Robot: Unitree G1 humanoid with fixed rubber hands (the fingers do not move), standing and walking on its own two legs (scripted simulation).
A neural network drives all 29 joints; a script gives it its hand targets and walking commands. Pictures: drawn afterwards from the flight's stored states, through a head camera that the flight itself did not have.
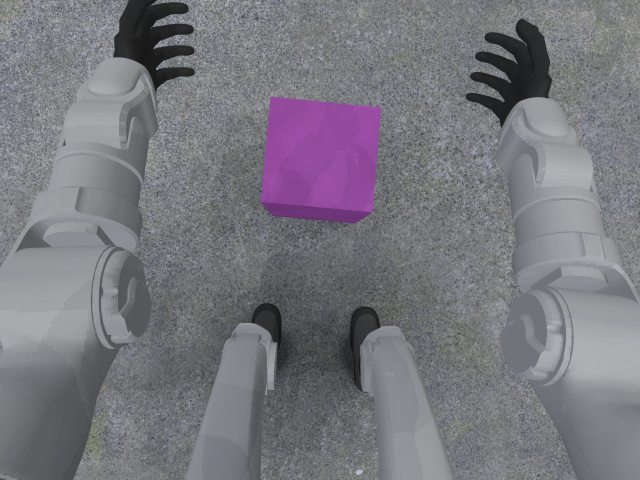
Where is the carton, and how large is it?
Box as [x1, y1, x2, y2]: [261, 97, 380, 222]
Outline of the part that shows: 270,97 261,202 271,214 280,216 356,222 372,211 380,107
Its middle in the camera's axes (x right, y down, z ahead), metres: +0.00 -0.16 +0.85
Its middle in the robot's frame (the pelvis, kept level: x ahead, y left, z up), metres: +0.55 +0.00 -0.53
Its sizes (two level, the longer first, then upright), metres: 0.210 0.200 0.250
